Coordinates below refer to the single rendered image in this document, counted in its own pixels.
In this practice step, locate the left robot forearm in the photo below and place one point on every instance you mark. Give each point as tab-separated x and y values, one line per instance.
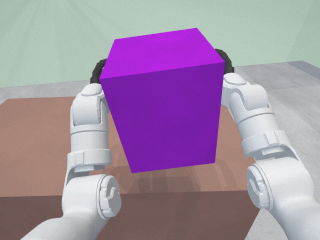
89	134

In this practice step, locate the pedestal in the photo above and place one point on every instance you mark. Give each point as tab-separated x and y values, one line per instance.
199	202

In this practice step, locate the left robot hand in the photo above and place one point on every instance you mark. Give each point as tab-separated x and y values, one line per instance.
97	72

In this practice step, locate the right robot hand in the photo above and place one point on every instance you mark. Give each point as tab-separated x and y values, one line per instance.
228	63

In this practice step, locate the robot right upper arm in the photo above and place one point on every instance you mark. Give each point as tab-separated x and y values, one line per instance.
283	187

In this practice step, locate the right robot forearm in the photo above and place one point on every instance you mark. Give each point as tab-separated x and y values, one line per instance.
262	137

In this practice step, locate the carton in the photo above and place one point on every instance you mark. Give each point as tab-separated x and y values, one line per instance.
164	92

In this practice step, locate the robot left upper arm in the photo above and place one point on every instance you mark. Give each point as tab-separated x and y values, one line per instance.
88	203

